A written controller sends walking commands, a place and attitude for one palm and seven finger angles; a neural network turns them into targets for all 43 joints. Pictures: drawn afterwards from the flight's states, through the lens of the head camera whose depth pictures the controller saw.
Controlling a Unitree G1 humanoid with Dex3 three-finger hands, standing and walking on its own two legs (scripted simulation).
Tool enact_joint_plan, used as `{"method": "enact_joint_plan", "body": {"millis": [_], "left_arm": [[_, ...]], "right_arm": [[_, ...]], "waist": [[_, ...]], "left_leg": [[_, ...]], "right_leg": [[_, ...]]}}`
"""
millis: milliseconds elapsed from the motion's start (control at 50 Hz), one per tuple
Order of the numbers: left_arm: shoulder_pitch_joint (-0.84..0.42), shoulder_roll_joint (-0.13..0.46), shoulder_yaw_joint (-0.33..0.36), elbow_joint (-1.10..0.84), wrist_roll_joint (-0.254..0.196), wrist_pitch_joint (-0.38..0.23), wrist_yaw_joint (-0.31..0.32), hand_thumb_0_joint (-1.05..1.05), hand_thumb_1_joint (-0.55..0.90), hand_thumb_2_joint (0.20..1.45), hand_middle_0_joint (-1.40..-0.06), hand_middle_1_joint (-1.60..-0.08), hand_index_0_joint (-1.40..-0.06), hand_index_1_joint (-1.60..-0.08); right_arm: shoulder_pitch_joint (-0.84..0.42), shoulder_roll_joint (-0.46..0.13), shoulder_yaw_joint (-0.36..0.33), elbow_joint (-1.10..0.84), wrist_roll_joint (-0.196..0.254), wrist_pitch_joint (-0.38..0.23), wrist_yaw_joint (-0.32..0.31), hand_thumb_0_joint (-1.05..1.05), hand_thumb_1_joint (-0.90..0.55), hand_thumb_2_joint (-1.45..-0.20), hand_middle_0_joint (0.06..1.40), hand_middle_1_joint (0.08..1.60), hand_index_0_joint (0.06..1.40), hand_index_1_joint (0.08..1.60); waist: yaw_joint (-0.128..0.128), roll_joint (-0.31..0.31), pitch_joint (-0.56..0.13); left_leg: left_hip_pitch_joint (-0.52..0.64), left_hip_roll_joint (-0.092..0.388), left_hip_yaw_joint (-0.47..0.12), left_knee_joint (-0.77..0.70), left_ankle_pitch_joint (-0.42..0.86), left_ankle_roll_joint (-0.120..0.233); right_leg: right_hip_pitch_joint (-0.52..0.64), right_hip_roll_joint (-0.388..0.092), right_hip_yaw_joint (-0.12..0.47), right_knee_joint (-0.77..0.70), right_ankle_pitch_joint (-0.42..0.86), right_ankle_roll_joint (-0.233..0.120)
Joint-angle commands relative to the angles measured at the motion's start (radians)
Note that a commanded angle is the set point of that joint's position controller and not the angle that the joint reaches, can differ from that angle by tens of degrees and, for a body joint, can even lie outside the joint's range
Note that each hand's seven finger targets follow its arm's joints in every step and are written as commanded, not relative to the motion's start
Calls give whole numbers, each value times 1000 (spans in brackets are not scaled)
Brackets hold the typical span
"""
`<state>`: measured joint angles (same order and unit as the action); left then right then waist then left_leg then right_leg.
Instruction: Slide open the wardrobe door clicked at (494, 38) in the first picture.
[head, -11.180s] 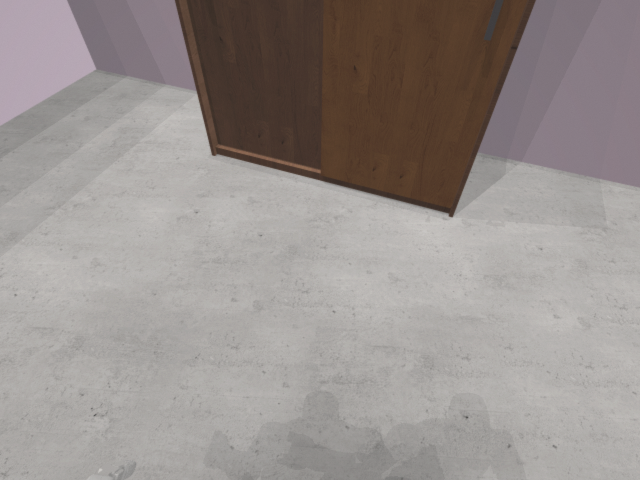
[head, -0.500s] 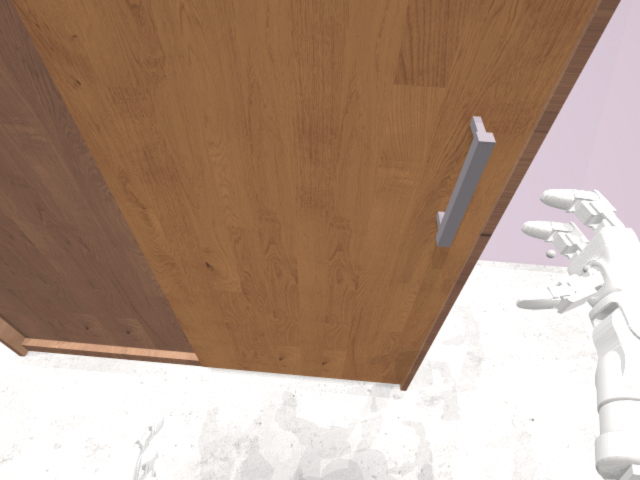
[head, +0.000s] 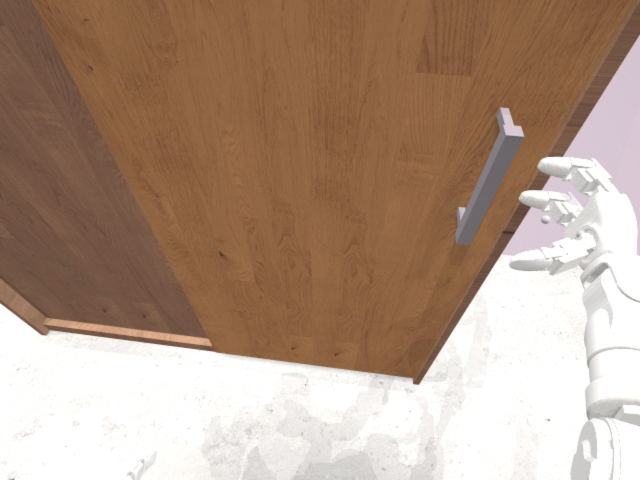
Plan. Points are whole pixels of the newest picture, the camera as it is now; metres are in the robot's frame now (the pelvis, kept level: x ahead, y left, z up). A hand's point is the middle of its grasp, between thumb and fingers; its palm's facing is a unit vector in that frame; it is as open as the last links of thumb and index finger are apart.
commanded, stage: move the hooked fingers beside the handle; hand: right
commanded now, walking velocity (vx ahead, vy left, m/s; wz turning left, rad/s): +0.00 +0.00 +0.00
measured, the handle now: (481, 182) +0.48 -0.15 +0.12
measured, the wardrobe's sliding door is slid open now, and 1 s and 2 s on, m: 0.00 0.00 0.00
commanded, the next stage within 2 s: feel for the door with the fingertips in 0.78 s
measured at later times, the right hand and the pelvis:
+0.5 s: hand (556, 229) +0.41 -0.23 +0.12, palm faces +0.04 +1.00 +0.02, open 14.0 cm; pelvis +0.00 +0.00 +0.00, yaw +0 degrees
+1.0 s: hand (556, 229) +0.41 -0.23 +0.12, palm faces +0.03 +1.00 +0.02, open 14.0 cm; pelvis +0.00 -0.01 +0.00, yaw +0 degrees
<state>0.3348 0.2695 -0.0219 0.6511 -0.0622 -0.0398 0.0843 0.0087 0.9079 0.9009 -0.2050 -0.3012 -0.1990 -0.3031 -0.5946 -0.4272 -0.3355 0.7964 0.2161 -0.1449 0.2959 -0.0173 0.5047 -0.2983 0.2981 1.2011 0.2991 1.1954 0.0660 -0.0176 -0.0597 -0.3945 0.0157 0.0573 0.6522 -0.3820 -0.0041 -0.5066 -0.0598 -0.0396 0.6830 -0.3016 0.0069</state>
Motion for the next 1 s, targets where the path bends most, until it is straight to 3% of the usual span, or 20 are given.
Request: {"method": "enact_joint_plan", "body": {"millis": [0, 60, 80, 100, 260, 340, 400, 480, 520, 580, 600, 660, 680, 700, 720, 860, 900, 940, 960, 980], "left_arm": [[20, 156, 62, -112, 2, -22, 7, 0, 900, 900, -200, -300, -200, -300], [12, 147, 63, -125, 0, -18, 2, 0, 900, 900, -200, -300, -200, -300], [12, 149, 65, -123, 1, -17, 2, 0, 900, 900, -200, -300, -200, -300], [19, 153, 64, -125, 2, -13, 3, 0, 900, 900, -200, -300, -200, -300], [8, 145, 67, -141, -5, -12, 5, 0, 900, 900, -200, -300, -200, -300], [0, 145, 64, -133, -11, -13, 9, 0, 900, 900, -200, -300, -200, -300], [6, 153, 62, -122, -8, -11, 16, 0, 900, 900, -200, -300, -200, -300], [-3, 147, 60, -122, -4, -16, 13, 0, 900, 900, -200, -300, -200, -300], [-6, 146, 57, -124, -2, -16, 11, 0, 900, 900, -200, -300, -200, -300], [-11, 150, 52, -123, -6, -13, 11, 0, 900, 900, -200, -300, -200, -300], [-1, 154, 54, -122, -4, -9, 12, 0, 900, 900, -200, -300, -200, -300], [-10, 146, 53, -137, -5, -12, 7, 0, 900, 900, -200, -300, -200, -300], [-8, 147, 54, -136, -2, -14, 5, 0, 900, 900, -200, -300, -200, -300], [0, 151, 56, -136, -1, -11, 6, 0, 900, 900, -200, -300, -200, -300], [-1, 152, 55, -139, -2, -11, 3, 0, 900, 900, -200, -300, -200, -300], [-3, 149, 59, -144, -6, -9, 2, 0, 900, 900, -200, -300, -200, -300], [-6, 144, 59, -146, -7, -10, 4, 0, 900, 900, -200, -300, -200, -300], [-16, 140, 60, -149, -8, -15, 2, 0, 900, 900, -200, -300, -200, -300], [-18, 138, 59, -143, -9, -17, 2, 0, 900, 900, -200, -300, -200, -300], [-12, 142, 62, -134, -8, -19, 4, 0, 900, 900, -200, -300, -200, -300]], "right_arm": [[-398, -281, -71, -207, 6, -77, -17, 0, 500, -300, 300, 1200, 300, 1200], [-382, -270, -73, -230, 5, -89, -17, 0, 500, -300, 300, 1200, 300, 1200], [-375, -297, -100, -233, 8, -92, -18, 0, 500, -300, 300, 1200, 300, 1200], [-339, -314, -114, -228, 12, -91, -16, 0, 500, -300, 300, 1200, 300, 1200], [-318, -277, -92, -297, 30, -76, 18, 0, 500, -300, 300, 1200, 300, 1200], [-355, -217, -30, -284, 38, -63, 24, 0, 500, -300, 300, 1200, 300, 1200], [-392, -249, -46, -248, 33, -58, 14, 0, 500, -300, 300, 1200, 300, 1200], [-432, -244, -36, -283, 20, -80, 5, 0, 500, -300, 300, 1200, 300, 1200], [-419, -244, -40, -285, 20, -85, -2, 0, 500, -300, 300, 1200, 300, 1200], [-414, -255, -48, -197, 21, -67, -2, 0, 500, -300, 300, 1200, 300, 1200], [-394, -289, -75, -175, 16, -65, -5, 0, 500, -300, 300, 1200, 300, 1200], [-439, -232, -20, -224, 9, -75, -3, 0, 500, -300, 300, 1200, 300, 1200], [-432, -248, -41, -233, 14, -80, -5, 0, 500, -300, 300, 1200, 300, 1200], [-388, -272, -67, -215, 18, -81, -7, 0, 500, -300, 300, 1200, 300, 1200], [-384, -282, -80, -222, 19, -82, -5, 0, 500, -300, 300, 1200, 300, 1200], [-335, -265, -75, -259, 30, -65, 8, 0, 500, -300, 300, 1200, 300, 1200], [-347, -221, -36, -300, 39, -66, 9, 0, 500, -300, 300, 1200, 300, 1200], [-330, -198, -21, -332, 37, -63, 1, 0, 500, -300, 300, 1200, 300, 1200], [-359, -162, 10, -330, 39, -59, -2, 0, 500, -300, 300, 1200, 300, 1200], [-364, -183, -13, -323, 39, -58, -12, 0, 500, -300, 300, 1200, 300, 1200]], "waist": [[-11, -19, -333], [-15, -46, -349], [-20, -52, -350], [-24, -14, -347], [-16, -62, -341], [9, -43, -281], [16, -9, -265], [5, -84, -335], [1, -81, -351], [3, -42, -281], [-3, -11, -280], [2, -78, -322], [-6, -84, -336], [-9, -29, -337], [-14, -32, -352], [-15, -40, -313], [-5, -29, -310], [-13, -79, -319], [3, -69, -302], [0, -45, -293]], "left_leg": [[9, -34, -21, -71, 376, 17], [18, -35, -25, -66, 403, 14], [22, -35, -26, -66, 400, 15], [50, -36, -26, -67, 418, 15], [29, -42, -27, -74, 440, 14], [-20, -44, -17, -85, 380, 13], [-30, -41, -17, -90, 340, 14], [-38, -40, -18, -72, 348, 20], [-30, -42, -18, -70, 357, 18], [-38, -38, -17, -77, 320, 15], [-21, -38, -18, -77, 320, 16], [-42, -39, -19, -70, 321, 18], [-35, -39, -16, -65, 329, 21], [-9, -41, -17, -67, 347, 20], [4, -42, -21, -63, 375, 18], [-7, -45, -16, -70, 367, 16], [1, -44, -14, -74, 370, 17], [-17, -47, -13, -73, 351, 19], [-40, -47, -11, -79, 330, 17], [-42, -47, -7, -79, 319, 18]], "right_leg": [[271, 41, 35, -45, 286, -47], [282, 41, 28, -46, 302, -44], [278, 40, 26, -45, 296, -43], [260, 40, 24, -44, 308, -48], [293, 40, 19, -44, 325, -48], [283, 38, 25, -51, 272, -48], [264, 40, 31, -47, 240, -51], [322, 39, 44, -40, 278, -41], [329, 40, 43, -38, 288, -42], [260, 41, 40, -49, 227, -41], [239, 40, 36, -43, 226, -45], [287, 41, 39, -43, 241, -40], [295, 39, 44, -40, 255, -38], [277, 38, 42, -35, 270, -44], [275, 39, 38, -37, 282, -43], [267, 38, 34, -45, 273, -42], [269, 38, 31, -43, 277, -45], [293, 39, 36, -47, 269, -40], [298, 38, 37, -49, 249, -41], [289, 36, 44, -50, 242, -40]]}}
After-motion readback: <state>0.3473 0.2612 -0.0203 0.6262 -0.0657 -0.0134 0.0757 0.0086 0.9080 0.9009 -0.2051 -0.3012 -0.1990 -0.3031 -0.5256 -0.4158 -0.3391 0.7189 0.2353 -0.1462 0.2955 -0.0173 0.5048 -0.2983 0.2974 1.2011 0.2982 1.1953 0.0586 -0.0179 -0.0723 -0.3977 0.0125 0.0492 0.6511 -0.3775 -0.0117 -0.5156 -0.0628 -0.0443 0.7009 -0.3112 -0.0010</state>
